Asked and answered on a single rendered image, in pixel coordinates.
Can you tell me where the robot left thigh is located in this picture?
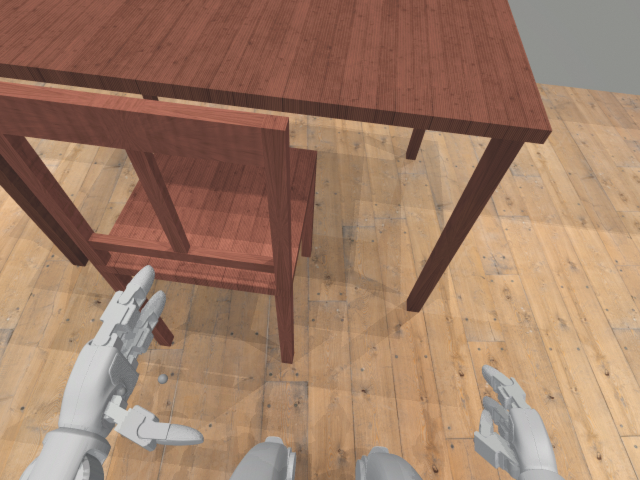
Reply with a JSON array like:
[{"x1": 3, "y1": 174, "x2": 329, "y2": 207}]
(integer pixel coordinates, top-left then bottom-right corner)
[{"x1": 229, "y1": 442, "x2": 296, "y2": 480}]

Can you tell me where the left robot forearm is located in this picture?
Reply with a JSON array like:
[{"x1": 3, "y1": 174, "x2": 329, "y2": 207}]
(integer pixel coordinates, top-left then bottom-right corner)
[{"x1": 19, "y1": 428, "x2": 111, "y2": 480}]

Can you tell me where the table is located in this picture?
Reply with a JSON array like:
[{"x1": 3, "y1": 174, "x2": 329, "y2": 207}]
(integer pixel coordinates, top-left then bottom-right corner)
[{"x1": 0, "y1": 0, "x2": 552, "y2": 313}]

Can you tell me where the chair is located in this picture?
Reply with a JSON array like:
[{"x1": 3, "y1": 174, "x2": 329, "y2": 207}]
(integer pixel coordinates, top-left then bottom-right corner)
[{"x1": 0, "y1": 81, "x2": 317, "y2": 364}]

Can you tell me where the left robot hand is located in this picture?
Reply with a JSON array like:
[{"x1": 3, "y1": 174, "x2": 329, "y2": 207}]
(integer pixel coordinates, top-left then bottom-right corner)
[{"x1": 58, "y1": 265, "x2": 204, "y2": 452}]

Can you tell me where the robot left shin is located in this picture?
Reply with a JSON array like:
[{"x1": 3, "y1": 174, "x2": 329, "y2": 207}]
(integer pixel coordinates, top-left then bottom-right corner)
[{"x1": 265, "y1": 436, "x2": 284, "y2": 445}]

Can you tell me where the right robot hand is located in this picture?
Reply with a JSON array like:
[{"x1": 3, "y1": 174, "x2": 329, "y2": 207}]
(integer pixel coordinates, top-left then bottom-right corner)
[{"x1": 474, "y1": 365, "x2": 558, "y2": 480}]

